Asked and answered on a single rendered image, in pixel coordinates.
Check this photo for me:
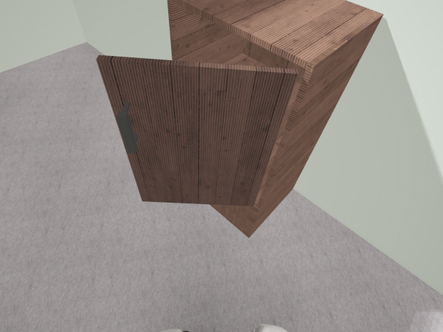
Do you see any handle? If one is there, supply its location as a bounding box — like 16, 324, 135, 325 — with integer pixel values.
116, 102, 138, 154

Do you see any cupboard door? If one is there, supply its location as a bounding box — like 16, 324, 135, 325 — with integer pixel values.
96, 55, 298, 206

